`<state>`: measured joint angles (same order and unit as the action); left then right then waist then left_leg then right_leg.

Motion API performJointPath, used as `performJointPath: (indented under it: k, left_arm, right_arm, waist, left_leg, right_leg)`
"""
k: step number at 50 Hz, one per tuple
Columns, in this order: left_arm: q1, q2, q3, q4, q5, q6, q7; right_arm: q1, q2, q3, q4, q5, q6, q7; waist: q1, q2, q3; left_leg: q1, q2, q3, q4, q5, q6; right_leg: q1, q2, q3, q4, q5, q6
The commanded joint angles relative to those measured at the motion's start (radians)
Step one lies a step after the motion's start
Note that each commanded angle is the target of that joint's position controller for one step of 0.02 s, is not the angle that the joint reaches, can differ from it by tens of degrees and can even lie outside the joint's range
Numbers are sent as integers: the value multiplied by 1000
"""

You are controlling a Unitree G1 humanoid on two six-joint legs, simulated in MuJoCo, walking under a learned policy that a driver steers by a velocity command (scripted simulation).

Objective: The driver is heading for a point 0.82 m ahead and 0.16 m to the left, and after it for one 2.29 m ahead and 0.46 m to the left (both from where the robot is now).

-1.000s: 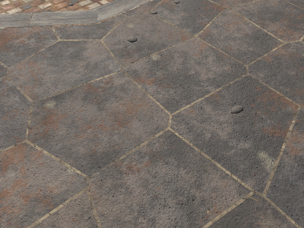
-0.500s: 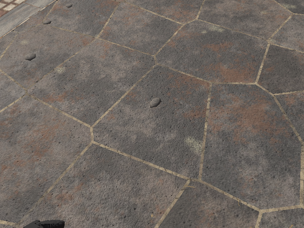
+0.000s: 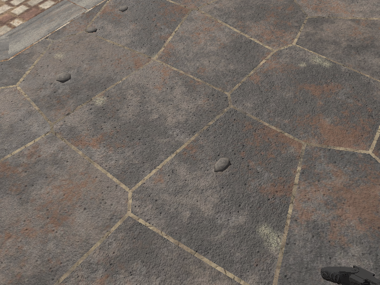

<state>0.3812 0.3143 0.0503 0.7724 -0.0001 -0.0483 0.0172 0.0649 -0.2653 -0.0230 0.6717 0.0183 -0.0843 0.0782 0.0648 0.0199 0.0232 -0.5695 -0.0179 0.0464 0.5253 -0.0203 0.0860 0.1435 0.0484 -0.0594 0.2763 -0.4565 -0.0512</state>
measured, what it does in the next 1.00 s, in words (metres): walks ahead, turning left: left foot, then right foot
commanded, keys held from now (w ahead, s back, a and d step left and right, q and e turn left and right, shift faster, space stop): w+q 0.54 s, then q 0.30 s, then no key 0.08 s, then e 0.08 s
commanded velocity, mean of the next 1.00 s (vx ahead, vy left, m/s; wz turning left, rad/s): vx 0.37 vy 0.00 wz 0.51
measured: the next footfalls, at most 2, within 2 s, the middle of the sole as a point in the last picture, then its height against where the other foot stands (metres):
left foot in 0.02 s outside the picture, level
right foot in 0.46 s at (244, 278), level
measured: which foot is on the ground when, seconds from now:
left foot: up 0.00-0.00, down 0.02-0.46, up 0.48-0.90, down 0.92-1.00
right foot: down 0.00-0.04, up 0.06-0.44, down 0.46-0.94, up 0.96-1.00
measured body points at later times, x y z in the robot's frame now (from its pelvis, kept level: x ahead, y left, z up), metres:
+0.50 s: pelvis +0.31 -0.02 +0.00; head +0.33 -0.02 +0.45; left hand +0.44 +0.27 -0.06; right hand +0.44 -0.29 -0.11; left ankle +0.15 +0.08 -0.70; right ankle +0.44 -0.11 -0.72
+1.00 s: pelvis +0.47 +0.05 +0.01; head +0.50 +0.09 +0.45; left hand +0.40 +0.35 -0.12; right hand +0.79 -0.05 -0.06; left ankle +0.50 +0.17 -0.72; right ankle +0.46 -0.12 -0.66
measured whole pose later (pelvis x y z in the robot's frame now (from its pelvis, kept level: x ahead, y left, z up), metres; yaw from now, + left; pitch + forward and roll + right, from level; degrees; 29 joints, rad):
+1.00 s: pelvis +0.47 +0.05 +0.01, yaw +33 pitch +2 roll -1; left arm 0.19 0.32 0.06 0.78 -0.01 -0.03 0.00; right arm 0.08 -0.28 -0.06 0.58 -0.01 0.00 0.02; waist 0.04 -0.02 0.08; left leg -0.46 -0.03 0.02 0.57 -0.14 0.07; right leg -0.33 -0.06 -0.05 1.00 -0.58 0.04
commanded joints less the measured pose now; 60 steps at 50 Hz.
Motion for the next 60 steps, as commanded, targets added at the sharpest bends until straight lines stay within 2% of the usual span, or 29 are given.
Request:
performJointPath:
  k: [1, 2, 3, 4, 5, 6, 7, 11, 15, 19, 22, 23, 24, 25, 26, 27, 29, 33, 38, 44, 45, 46, 47, 48, 49, 50, 51, 54, 60]
  left_arm:
    - [-30, 176, 39, -76, 9, 7, 24]
    - [78, 67, 3, -119, 24, -16, 11]
    - [64, 79, -8, -110, 20, -51, -7]
    - [-59, 135, 8, -151, -29, -75, -24]
    - [-126, 132, 1, -179, -35, -90, -28]
    - [-155, 122, 1, -186, -12, -96, -24]
    - [-144, 125, 8, -186, 6, -89, -20]
    - [-103, 79, -7, -182, 24, -53, -10]
    - [-271, 34, -26, -218, 18, -58, -11]
    - [-318, 83, -4, -233, -10, -70, -21]
    - [-208, 117, 27, -208, -12, -79, -22]
    - [-108, 149, 42, -199, 0, -84, -16]
    - [-6, 225, 61, -195, 24, -78, -9]
    - [58, 236, 71, -158, 14, -65, -22]
    - [10, 156, 52, -179, 6, -63, -22]
    - [-31, 122, 41, -180, 6, -56, -17]
    - [-118, 73, 24, -177, 23, -53, -12]
    - [-154, 86, 35, -134, 15, -57, -8]
    - [-191, 133, 53, -99, -1, -18, 15]
    - [-196, 173, 69, -65, -43, -1, 11]
    - [-202, 163, 66, -61, -48, 1, 10]
    - [-149, 132, 55, -48, -35, -1, 6]
    - [-107, 52, 22, -78, 28, -6, -4]
    - [-55, 50, 1, -67, 21, -3, -17]
    - [-111, 126, 24, -38, -11, 16, -23]
    - [-149, 102, 18, -45, -27, 28, -24]
    - [-162, 80, 15, -32, -20, 41, -12]
    - [-102, 69, 13, 5, -8, 72, 8]
    - [-173, 85, 21, -29, -12, 86, 16]
  right_arm:
    - [253, -210, -86, -26, 3, -3, -20]
    - [371, -322, -114, -20, -10, 1, -31]
    - [389, -247, -98, -12, 7, 2, -35]
    - [348, -207, -86, -15, 4, 8, -44]
    - [281, -189, -80, -29, 4, 12, -50]
    - [220, -170, -72, -41, 2, 15, -52]
    - [181, -151, -64, -55, -9, 13, -56]
    - [139, -168, -69, -52, -9, 11, -72]
    - [196, -198, -80, -22, 6, 20, -86]
    - [256, -199, -83, 1, 17, 36, -92]
    - [246, -166, -76, -5, 5, 44, -89]
    - [256, -111, -57, -13, -2, 41, -84]
    - [347, -27, -32, -33, -2, 33, -78]
    - [382, -68, -31, -59, 23, 26, -79]
    - [329, -157, -55, -42, 28, 31, -83]
    - [244, -177, -63, -57, 17, 37, -85]
    - [183, -160, -71, -77, 1, 47, -85]
    - [181, -92, -63, -88, -2, 81, -85]
    - [101, -63, -51, -104, -7, 89, -58]
    - [56, -110, -78, -145, -11, 94, -28]
    - [120, -126, -90, -129, -14, 91, -33]
    - [196, -182, -111, -111, -18, 88, -48]
    - [243, -274, -122, -127, -36, 87, -74]
    - [183, -232, -90, -155, -48, 80, -77]
    - [167, -121, -58, -145, -41, 78, -69]
    - [125, -75, -39, -118, -33, 69, -63]
    - [86, -70, -36, -101, -29, 66, -59]
    - [-8, -97, -45, -67, -56, 65, -71]
    - [3, -148, -70, -21, -40, 88, -113]
  waist:
    - [-197, -97, -204]
    - [-157, 146, -368]
    - [-177, 150, -494]
    - [-198, 95, -340]
    - [-171, 13, -214]
    - [-126, -52, -114]
    - [-85, -41, -66]
    - [-31, 23, -21]
    - [-105, 43, -17]
    - [-120, 76, -43]
    - [-48, 99, -68]
    - [2, 58, -142]
    - [-4, -177, -287]
    - [-14, -394, -316]
    - [10, -233, -195]
    - [15, -153, -105]
    - [-22, -117, -9]
    - [-60, -148, -14]
    - [-45, -128, -63]
    - [-58, -112, -75]
    - [-97, -88, -104]
    - [-123, -11, -154]
    - [-101, 233, -255]
    - [-79, 257, -429]
    - [-119, 86, -390]
    - [-93, 76, -285]
    - [-75, 36, -222]
    - [-21, 105, -149]
    - [-71, 103, -107]
  left_leg:
    - [488, -28, -35, -4, -14, 102]
    - [950, 269, -548, 18, -102, 308]
    - [1064, 356, -886, -152, -221, 366]
    - [966, 317, -745, -196, -306, 297]
    - [798, 282, -627, -222, -289, 257]
    - [628, 241, -548, -251, -200, 234]
    - [507, 205, -485, -281, -109, 225]
    - [256, 138, -346, -324, 77, 230]
    - [182, 64, -277, -288, -36, 155]
    - [302, 113, -401, -193, -175, 113]
    - [332, 110, -454, -51, -190, 64]
    - [283, 57, -405, 124, -213, 28]
    - [45, -65, -267, 459, -473, -40]
    - [-188, -56, -206, 701, -585, -64]
    - [-246, -3, -229, 800, -487, -75]
    - [-249, 27, -193, 816, -402, -81]
    - [-172, 70, -188, 746, -318, -98]
    - [-102, 75, -119, 589, -311, -138]
    - [5, 77, -62, 293, -69, -133]
    - [152, 28, -14, 57, -127, -48]
    - [259, -5, 4, -38, -61, -20]
    - [426, -1, -33, -108, 169, 19]
    - [724, 278, -356, -17, 741, 141]
    - [780, 478, -616, -68, 674, 345]
    - [678, 402, -481, -101, 522, 294]
    - [605, 336, -376, -107, 411, 231]
    - [524, 291, -321, -133, 294, 180]
    - [278, 225, -176, -201, 186, 146]
    - [318, 305, -197, -235, -63, 173]
  right_leg:
    - [-196, -229, -14, 550, 1224, -21]
    - [-662, -69, -8, 1012, 537, 68]
    - [-824, 41, 162, 1160, -86, 73]
    - [-930, -30, 214, 1179, -24, 56]
    - [-937, -79, 196, 1098, 52, 41]
    - [-903, -109, 175, 995, 89, 44]
    - [-839, -136, 170, 932, 120, 53]
    - [-729, -146, 115, 747, 182, 122]
    - [-614, -86, 92, 415, 484, 145]
    - [-565, -65, 150, 268, 498, 129]
    - [-414, -64, 135, 213, 380, 66]
    - [-245, -142, 194, 201, 333, 17]
    - [75, -372, 509, 156, 188, -95]
    - [147, -493, 896, 34, -115, -185]
    - [57, -455, 828, -1, -221, -158]
    - [-44, -415, 660, 3, -107, -125]
    - [-217, -337, 413, -2, 325, -114]
    - [-275, -304, 170, -9, 810, -133]
    - [-253, -298, 10, -5, 833, -126]
    - [-201, -320, -29, 163, 866, -87]
    - [-221, -290, -55, 274, 881, -62]
    - [-295, -224, -91, 443, 781, -10]
    - [-594, -138, -103, 763, 103, 60]
    - [-703, -59, 61, 965, -284, 97]
    - [-681, -119, 134, 969, -220, 107]
    - [-698, -145, 132, 902, -198, 105]
    - [-685, -164, 130, 816, -165, 113]
    - [-469, -136, 90, 658, -26, 151]
    - [-510, -128, 55, 607, 20, 119]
